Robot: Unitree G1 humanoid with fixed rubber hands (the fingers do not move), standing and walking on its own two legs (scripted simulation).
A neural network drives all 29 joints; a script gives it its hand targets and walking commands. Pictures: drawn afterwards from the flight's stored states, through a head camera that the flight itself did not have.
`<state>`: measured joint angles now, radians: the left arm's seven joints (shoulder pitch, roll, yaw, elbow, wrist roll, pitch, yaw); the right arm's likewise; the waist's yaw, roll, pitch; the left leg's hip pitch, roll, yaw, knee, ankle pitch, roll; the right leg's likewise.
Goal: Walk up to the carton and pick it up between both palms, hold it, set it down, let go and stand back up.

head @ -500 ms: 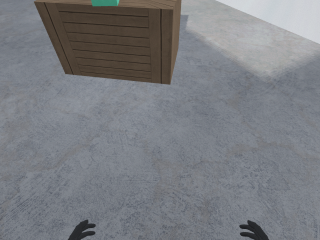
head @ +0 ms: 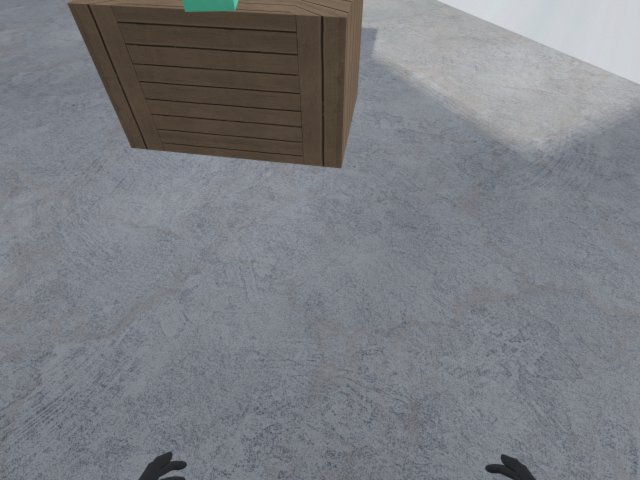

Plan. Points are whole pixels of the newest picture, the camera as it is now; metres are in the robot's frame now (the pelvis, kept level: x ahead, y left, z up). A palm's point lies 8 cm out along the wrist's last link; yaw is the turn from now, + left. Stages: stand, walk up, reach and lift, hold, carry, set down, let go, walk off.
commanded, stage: stand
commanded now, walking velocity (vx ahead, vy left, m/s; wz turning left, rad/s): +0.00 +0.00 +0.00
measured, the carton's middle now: out of the picture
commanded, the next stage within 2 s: none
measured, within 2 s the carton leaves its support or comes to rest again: neither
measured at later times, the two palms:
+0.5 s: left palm out of the picture +0.10 +0.25 -0.11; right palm out of the picture +0.09 -0.25 -0.12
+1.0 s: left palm out of the picture +0.07 +0.25 -0.11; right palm out of the picture +0.06 -0.25 -0.12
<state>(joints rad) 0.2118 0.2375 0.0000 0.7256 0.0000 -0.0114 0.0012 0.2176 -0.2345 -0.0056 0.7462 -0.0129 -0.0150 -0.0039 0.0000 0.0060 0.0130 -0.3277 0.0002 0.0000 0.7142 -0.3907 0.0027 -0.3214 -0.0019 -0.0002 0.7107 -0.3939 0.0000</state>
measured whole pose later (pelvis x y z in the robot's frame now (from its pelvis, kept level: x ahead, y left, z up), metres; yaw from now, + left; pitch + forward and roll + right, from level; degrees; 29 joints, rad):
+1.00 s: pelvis -0.02 +0.00 +0.00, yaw +0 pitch -2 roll +0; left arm 0.21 0.24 0.00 0.90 0.00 -0.02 0.01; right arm 0.21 -0.24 -0.01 0.94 -0.01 -0.02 -0.01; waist 0.00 0.01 0.01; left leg -0.30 0.00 0.00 0.71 -0.37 0.00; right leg -0.30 0.00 0.00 0.71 -0.37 0.00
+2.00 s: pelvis -0.03 +0.00 +0.01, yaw +0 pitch -3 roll +0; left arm 0.21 0.25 0.00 0.98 0.00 -0.02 0.01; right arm 0.17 -0.25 -0.01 1.03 -0.01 -0.02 -0.01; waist 0.00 0.00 0.03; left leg -0.27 0.00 0.00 0.64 -0.32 0.00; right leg -0.27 0.00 0.00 0.65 -0.33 0.00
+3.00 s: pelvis -0.02 +0.00 +0.01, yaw +0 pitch -3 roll +0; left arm 0.21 0.25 0.00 1.00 0.00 -0.02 0.01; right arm 0.15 -0.25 -0.01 1.05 -0.01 -0.02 -0.01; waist 0.00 0.00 0.03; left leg -0.24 0.00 0.00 0.58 -0.29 0.00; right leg -0.24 0.00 0.00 0.59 -0.30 0.00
